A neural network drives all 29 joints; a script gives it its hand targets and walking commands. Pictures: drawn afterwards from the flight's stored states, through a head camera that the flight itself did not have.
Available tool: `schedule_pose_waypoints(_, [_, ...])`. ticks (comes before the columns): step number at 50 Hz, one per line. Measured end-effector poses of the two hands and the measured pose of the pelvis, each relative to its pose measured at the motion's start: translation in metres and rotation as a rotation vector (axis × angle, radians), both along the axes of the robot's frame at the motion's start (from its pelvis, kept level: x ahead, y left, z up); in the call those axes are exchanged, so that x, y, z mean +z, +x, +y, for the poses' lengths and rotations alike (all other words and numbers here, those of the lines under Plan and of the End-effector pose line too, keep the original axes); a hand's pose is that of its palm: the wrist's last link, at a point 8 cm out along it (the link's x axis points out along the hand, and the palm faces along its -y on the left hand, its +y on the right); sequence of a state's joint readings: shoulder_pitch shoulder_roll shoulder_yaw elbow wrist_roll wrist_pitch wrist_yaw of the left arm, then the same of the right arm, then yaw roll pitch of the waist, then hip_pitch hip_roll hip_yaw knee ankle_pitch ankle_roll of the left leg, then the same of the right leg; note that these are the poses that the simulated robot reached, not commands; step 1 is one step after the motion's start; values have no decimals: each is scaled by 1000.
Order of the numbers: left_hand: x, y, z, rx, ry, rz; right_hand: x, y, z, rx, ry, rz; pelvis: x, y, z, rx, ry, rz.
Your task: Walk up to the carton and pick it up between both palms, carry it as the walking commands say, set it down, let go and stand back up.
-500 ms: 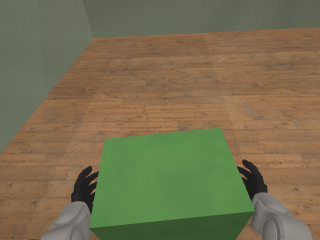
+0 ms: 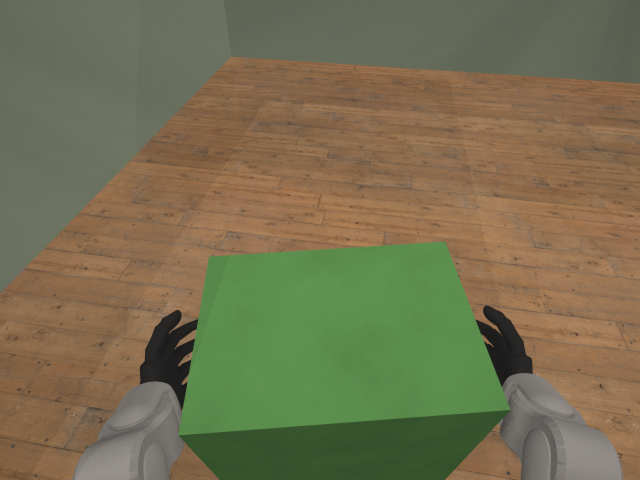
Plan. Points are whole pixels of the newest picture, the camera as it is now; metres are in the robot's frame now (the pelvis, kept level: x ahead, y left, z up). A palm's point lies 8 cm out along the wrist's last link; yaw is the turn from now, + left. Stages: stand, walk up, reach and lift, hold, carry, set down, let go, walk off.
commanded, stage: carry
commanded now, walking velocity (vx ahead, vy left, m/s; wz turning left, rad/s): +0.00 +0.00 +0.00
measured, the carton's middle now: (334, 378) +0.26 +0.01 +0.03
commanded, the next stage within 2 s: hold in 1.92 s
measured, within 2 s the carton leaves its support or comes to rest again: neither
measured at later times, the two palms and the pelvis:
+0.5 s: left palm (189, 422) +0.18 +0.15 +0.09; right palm (551, 416) +0.20 -0.21 +0.09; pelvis -0.04 -0.03 +0.00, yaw +0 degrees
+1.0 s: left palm (206, 401) +0.23 +0.15 +0.05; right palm (520, 394) +0.24 -0.21 +0.05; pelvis -0.03 -0.03 +0.00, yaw +1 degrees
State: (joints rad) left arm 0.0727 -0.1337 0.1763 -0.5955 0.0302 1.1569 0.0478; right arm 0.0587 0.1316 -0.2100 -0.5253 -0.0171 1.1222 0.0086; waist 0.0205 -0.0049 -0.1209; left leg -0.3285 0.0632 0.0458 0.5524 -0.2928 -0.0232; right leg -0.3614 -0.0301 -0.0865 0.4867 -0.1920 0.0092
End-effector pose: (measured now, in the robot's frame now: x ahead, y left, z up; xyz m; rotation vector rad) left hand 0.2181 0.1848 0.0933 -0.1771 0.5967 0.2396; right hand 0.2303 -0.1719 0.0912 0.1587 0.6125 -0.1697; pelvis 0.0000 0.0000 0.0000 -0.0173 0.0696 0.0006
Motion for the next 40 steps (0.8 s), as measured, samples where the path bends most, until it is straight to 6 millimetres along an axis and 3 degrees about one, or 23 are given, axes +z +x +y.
schedule_pose_waypoints(10, [2, -14, -29, -60, 18, 6, -1, -32, -29, -56, 15, 4, -1, -20, -15, 1, 12, -16])
schedule_pose_waypoints(22, [0, -34, -33, -10, 23, 18, -5, -35, -33, -9, 23, 17, 0, -36, -30, 4, 11, 8])
schedule_pose_waypoints(29, [-3, -30, -36, -18, 32, 28, -11, -33, -36, -10, 23, 25, 0, -35, -32, 4, 11, 14])
schedule_pose_waypoints(40, [-28, -5, -37, -49, 35, 56, -30, -14, -38, -14, -7, 53, 0, -31, -29, 4, 19, 8])
